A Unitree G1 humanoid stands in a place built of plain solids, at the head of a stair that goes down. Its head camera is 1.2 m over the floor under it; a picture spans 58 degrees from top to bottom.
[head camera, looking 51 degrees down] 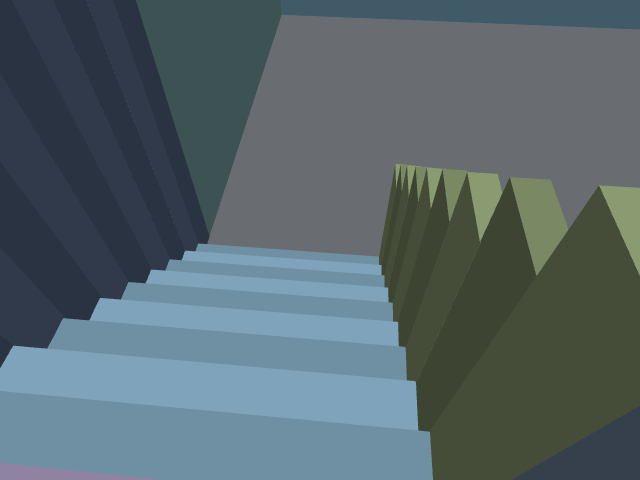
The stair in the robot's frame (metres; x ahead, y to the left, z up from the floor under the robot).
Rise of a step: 0.20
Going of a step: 0.23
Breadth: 1.57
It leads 5 degrees to the right of straight ahead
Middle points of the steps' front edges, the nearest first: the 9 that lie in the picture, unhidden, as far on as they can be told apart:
0.45 0.45 -0.19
0.68 0.43 -0.39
0.91 0.41 -0.58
1.14 0.38 -0.78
1.37 0.36 -0.97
1.60 0.34 -1.17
1.82 0.32 -1.36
2.05 0.30 -1.56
2.28 0.28 -1.75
